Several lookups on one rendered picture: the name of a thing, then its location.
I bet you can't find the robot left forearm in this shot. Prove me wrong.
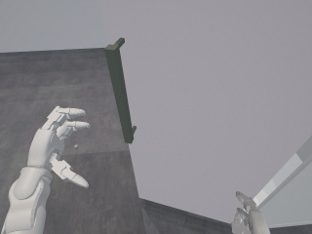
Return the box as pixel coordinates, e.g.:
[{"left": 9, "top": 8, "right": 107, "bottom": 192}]
[{"left": 1, "top": 166, "right": 53, "bottom": 234}]

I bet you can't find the robot left hand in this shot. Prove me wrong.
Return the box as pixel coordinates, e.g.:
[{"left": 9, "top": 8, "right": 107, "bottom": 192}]
[{"left": 27, "top": 106, "right": 91, "bottom": 188}]

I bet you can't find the robot right hand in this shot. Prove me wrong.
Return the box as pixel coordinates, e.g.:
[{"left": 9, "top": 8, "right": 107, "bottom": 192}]
[{"left": 231, "top": 191, "right": 271, "bottom": 234}]

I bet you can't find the handle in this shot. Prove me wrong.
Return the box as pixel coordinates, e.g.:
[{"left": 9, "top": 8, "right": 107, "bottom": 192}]
[{"left": 104, "top": 37, "right": 137, "bottom": 144}]

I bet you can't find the fridge door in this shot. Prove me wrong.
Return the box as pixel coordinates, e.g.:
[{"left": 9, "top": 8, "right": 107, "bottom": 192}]
[{"left": 99, "top": 0, "right": 312, "bottom": 224}]

